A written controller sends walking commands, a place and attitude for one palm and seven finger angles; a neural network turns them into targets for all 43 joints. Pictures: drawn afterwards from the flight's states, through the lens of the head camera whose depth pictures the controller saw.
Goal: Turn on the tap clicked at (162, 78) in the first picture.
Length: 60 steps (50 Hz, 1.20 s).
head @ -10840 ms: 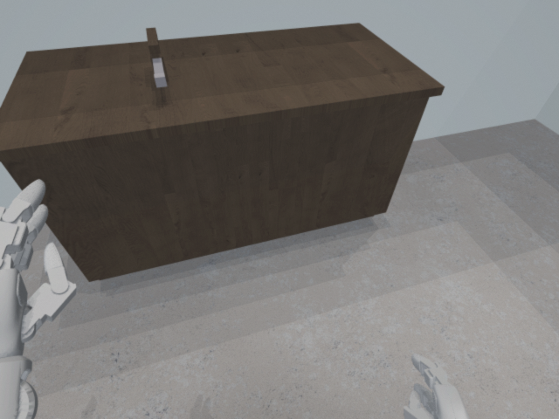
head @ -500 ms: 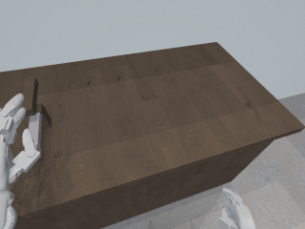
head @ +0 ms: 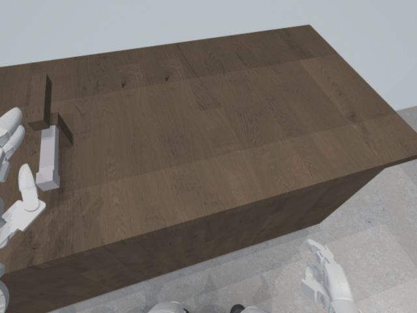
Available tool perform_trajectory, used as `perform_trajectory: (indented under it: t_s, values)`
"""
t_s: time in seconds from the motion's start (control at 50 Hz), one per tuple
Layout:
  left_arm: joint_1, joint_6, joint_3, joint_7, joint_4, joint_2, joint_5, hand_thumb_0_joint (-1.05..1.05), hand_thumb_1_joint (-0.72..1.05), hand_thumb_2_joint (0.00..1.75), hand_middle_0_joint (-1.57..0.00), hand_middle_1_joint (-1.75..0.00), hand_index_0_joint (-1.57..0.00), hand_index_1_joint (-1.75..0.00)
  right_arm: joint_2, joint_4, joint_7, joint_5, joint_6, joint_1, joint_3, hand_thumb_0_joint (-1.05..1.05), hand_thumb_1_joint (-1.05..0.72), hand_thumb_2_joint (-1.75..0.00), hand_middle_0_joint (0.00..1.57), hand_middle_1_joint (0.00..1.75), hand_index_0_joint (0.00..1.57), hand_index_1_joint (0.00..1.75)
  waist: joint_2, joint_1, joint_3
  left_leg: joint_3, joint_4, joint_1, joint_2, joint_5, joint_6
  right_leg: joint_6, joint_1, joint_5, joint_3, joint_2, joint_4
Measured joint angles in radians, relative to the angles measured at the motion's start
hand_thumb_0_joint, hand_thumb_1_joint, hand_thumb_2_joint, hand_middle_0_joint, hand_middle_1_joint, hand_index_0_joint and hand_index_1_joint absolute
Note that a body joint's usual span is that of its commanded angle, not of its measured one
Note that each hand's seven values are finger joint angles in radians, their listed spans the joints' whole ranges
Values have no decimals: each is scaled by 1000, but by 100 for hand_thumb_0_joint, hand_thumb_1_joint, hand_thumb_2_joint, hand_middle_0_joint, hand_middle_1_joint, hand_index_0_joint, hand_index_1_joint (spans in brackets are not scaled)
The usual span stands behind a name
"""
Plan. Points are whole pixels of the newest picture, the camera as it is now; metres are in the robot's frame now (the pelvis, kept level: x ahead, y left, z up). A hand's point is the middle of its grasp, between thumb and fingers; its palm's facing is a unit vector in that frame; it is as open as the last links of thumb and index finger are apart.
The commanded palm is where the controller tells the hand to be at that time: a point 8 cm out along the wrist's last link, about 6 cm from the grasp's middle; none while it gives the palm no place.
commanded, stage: shuffle to correct the standing spot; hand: left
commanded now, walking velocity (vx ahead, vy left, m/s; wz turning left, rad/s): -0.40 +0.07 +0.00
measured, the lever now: (48, 180) +0.31 +0.33 +0.04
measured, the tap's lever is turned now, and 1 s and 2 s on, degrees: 0 0 0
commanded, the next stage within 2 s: come to a stop and stand still in 0.16 s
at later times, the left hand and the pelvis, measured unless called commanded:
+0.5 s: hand (37, 264) +0.15 +0.21 +0.17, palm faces +0.28 -0.85 -0.45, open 7.4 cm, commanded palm +0.10 +0.26 +0.18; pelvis -0.07 -0.01 +0.00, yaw -2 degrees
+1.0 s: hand out of the picture +0.12 +0.26 +0.15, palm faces +0.42 -0.83 -0.38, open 7.4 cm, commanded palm +0.06 +0.29 +0.18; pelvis -0.09 +0.00 +0.00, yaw +2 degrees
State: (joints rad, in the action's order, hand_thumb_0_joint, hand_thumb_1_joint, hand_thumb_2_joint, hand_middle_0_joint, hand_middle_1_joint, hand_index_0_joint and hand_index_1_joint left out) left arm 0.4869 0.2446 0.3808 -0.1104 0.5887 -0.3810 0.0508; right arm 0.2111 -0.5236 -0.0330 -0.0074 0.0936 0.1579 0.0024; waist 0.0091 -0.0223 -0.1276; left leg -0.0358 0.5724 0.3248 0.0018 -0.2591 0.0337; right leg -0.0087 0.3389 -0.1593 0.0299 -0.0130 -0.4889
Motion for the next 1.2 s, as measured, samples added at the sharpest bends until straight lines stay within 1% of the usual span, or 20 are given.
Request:
perform_trajectory:
  t_s: [0.1,0.14,0.24,0.28,0.32,0.34,0.38,0.42,0.46,0.48,0.54,0.58,0.62,0.64,0.7,0.8,0.94,1.0,1.08,1.2]
  values:
    - [18,47,38,-5,39,-25,-7,1,89,90,-21,-30,-21,-30,5,-16,-6,5,11,12,-7,1,-90,-90,20,30,20,30,6,6,2,3,41,61,14,7,11,-1,60,1,4,-15,-46]
    - [20,62,59,-6,39,-37,-10,1,89,90,-21,-30,-21,-30,2,-21,-11,6,19,23,-7,1,-90,-90,20,30,20,30,11,7,4,1,53,77,20,10,17,13,85,-12,1,-21,-79]
    - [-16,83,100,-9,-10,-42,-5,1,89,90,-21,-30,-21,-30,-30,-61,-16,20,58,39,-3,1,-90,-90,20,30,20,30,-1,6,12,9,45,97,9,36,16,30,104,-243,-27,13,-328]
    - [-32,86,101,-10,-18,-26,2,1,89,90,-21,-30,-21,-30,-42,-74,-7,21,76,41,0,1,-90,-90,20,30,20,30,-6,-1,15,7,23,105,-2,59,10,37,60,-258,-21,17,-292]
    - [-40,80,90,-7,-15,-9,7,1,89,90,-21,-30,-21,-30,-45,-73,6,19,85,40,6,1,-90,-90,20,30,20,30,-10,-8,16,-1,18,121,-14,75,0,42,-12,-200,-8,7,-163]
    - [-41,75,81,-4,-13,-2,6,1,89,90,-21,-30,-21,-30,-41,-70,12,15,86,36,8,1,-90,-90,21,30,20,30,-21,-10,12,-1,32,134,-25,74,-6,33,-47,-153,1,6,-89]
    - [-39,57,44,6,-17,22,-3,1,89,90,-21,-30,-21,-30,-24,-72,21,6,72,22,8,1,-90,-90,21,30,20,30,-77,7,-10,33,74,146,-59,26,-12,10,-81,-116,28,46,-31]
    - [-12,27,12,12,-9,20,0,1,89,90,-21,-30,-21,-30,-20,-71,30,-8,45,28,6,1,-90,-90,21,30,20,30,-58,14,0,53,204,165,-27,-86,-31,9,-74,-115,16,33,-35]
    - [31,-2,-1,12,6,21,5,1,89,90,-21,-30,-21,-30,-19,-65,32,-19,22,39,5,1,-90,-90,21,30,20,30,-12,22,22,51,333,164,5,-132,-44,11,-61,-119,-10,4,-44]
    - [53,-14,0,8,9,17,5,1,89,90,-21,-30,-21,-30,-17,-61,30,-23,12,45,4,1,-90,-90,21,30,20,30,9,32,36,47,340,145,10,-145,-44,10,-55,-119,-19,-9,-46]
    - [93,-34,13,-11,-1,-7,1,1,89,90,-22,-30,-21,-30,0,-49,14,-24,9,65,-8,1,-90,-90,21,30,20,30,39,58,73,36,145,25,-5,-102,-35,-5,-39,-123,-27,-37,-60]
    - [87,-39,16,-24,-7,-17,-1,1,89,90,-22,-30,-22,-30,26,-45,-3,-20,27,75,-29,1,-90,-90,21,30,20,30,19,68,79,31,-30,-73,-32,-39,-34,-18,-30,-138,-12,-36,-89]
    - [52,-43,26,-35,-24,-28,2,1,89,90,-22,-30,-22,-30,20,-73,-16,-20,35,59,-50,1,-90,-90,20,30,20,30,56,51,53,8,-73,-116,-4,-48,-47,-24,-36,-147,-31,-66,-116]
    - [41,-47,33,-39,-29,-28,1,1,89,90,-22,-30,-22,-30,17,-76,-17,-22,35,55,-53,1,-90,-90,20,30,20,30,67,39,45,-4,-78,-128,3,-41,-47,-15,-41,-127,-40,-72,-120]
    - [18,-57,42,-37,-35,-21,-12,1,89,90,-21,-30,-21,-30,12,-63,-6,-21,44,61,-54,1,-91,-90,20,30,20,30,47,31,43,-2,-49,-128,-8,-42,-42,3,-73,-145,-25,-64,-91]
    - [-28,-44,10,-17,-56,9,-18,1,89,90,-21,-30,-21,-30,-4,-61,23,-30,35,67,-32,1,-91,-90,20,30,20,30,-22,34,56,47,8,-98,-52,-59,-47,-25,-127,-72,26,-23,4]
    - [-16,-75,-14,-5,-132,41,-12,1,89,90,-21,-30,-21,-30,-37,-61,16,-27,7,92,-2,1,-90,-90,20,30,20,30,-22,28,86,53,28,-83,-52,-68,-44,3,-102,-136,7,-7,-45]
    - [-43,-89,-20,-9,-136,44,-17,1,89,90,-21,-30,-21,-30,-43,-72,16,-23,16,106,6,1,-90,-90,20,30,20,30,-22,24,70,74,37,-81,-48,-70,-48,1,-116,-88,6,2,-30]
    - [-52,-75,-20,-12,-90,52,-15,2,89,90,-21,-30,-21,-30,-34,-94,22,-15,27,102,7,1,-90,-90,21,30,20,30,-26,12,55,84,43,-79,-53,-79,-50,-9,-120,-106,15,7,-30]
    - [-46,-45,-4,-12,-64,28,-9,1,89,90,-21,-30,-21,-30,-9,-95,21,-15,26,67,-13,1,-90,-90,21,30,20,30,-24,21,34,69,3,-103,-43,-71,-54,-14,-126,-112,1,-5,-19]
